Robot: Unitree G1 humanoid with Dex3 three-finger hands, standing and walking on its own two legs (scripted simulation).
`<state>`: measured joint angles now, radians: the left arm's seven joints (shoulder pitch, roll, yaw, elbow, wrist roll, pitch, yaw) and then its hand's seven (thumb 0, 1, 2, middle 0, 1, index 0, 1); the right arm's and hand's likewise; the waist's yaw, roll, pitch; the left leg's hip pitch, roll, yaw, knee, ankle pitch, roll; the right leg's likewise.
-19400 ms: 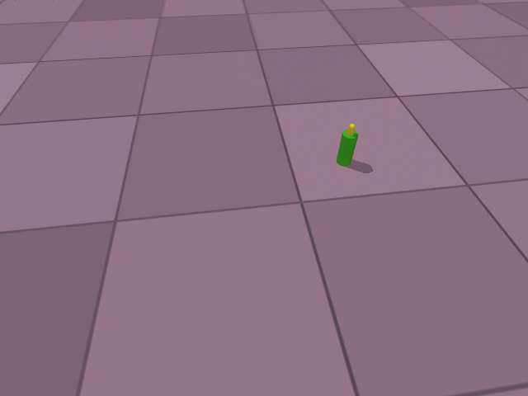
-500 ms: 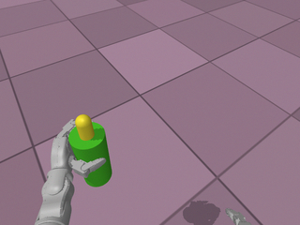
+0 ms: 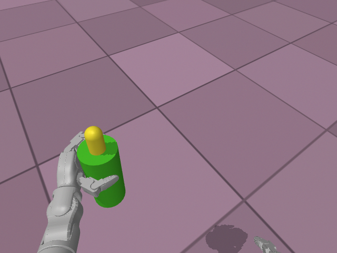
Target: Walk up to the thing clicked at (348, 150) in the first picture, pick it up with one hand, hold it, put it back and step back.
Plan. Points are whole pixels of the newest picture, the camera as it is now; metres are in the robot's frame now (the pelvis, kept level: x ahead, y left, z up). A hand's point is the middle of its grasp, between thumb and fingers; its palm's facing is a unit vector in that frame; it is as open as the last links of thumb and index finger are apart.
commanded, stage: hold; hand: left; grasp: from the side
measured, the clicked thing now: (102, 166) +0.33 +0.16 +0.03
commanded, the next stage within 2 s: crouch in 0.70 s
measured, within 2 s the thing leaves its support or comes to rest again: neither
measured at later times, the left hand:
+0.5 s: hand (96, 164) +0.33 +0.17 +0.04, palm faces +0.10 -0.99 -0.02, open 11.7 cm
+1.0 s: hand (99, 167) +0.32 +0.17 +0.03, palm faces +0.12 -0.99 +0.00, open 11.7 cm
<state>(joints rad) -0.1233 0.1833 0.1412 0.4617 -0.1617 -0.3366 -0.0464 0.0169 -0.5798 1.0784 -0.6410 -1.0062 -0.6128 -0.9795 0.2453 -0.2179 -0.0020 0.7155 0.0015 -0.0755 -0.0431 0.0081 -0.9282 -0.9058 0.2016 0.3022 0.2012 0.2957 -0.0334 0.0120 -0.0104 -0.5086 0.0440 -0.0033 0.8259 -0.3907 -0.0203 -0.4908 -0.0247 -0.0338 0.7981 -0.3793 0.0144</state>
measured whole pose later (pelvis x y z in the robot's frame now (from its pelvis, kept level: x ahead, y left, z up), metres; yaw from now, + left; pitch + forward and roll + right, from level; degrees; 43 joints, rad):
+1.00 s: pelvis -0.01 +0.00 -0.01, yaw +0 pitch +5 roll -1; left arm -0.15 0.17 0.15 0.51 -0.15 -0.37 -0.03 0.02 -0.58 1.08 -0.65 -1.00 -0.62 -0.97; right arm 0.23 -0.21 0.00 0.70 0.00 -0.08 -0.03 0.01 -0.91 -0.90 0.20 0.30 0.20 0.30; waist -0.04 0.01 -0.02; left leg -0.56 0.04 -0.01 0.86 -0.39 -0.02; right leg -0.54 -0.03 -0.04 0.83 -0.38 0.01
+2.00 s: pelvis -0.08 +0.00 -0.35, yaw -3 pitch +32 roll -4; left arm -0.63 0.41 0.48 1.09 -0.10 -0.77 -0.12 0.02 -0.56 1.07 -0.64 -1.00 -0.61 -0.97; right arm 0.08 -0.25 0.02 0.77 -0.12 -0.03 0.07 0.00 -0.95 -0.92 0.20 0.30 0.20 0.30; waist -0.15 -0.02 -0.11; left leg -2.09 0.03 -0.10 2.21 -0.68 -0.04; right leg -2.05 -0.02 -0.04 2.16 -0.66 0.01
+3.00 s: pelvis -0.08 +0.01 -0.43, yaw -8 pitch +26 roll -10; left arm -0.71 0.58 0.56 1.22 -0.09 -0.80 -0.13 0.02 -0.57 1.07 -0.65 -0.99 -0.62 -0.96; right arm 0.03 -0.31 0.20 0.74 -0.20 0.02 0.10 0.00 -0.95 -0.91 0.20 0.30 0.20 0.30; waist -0.22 -0.08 0.08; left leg -2.26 0.01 -0.21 2.51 -0.70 -0.03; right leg -2.18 0.00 -0.11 2.38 -0.66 0.04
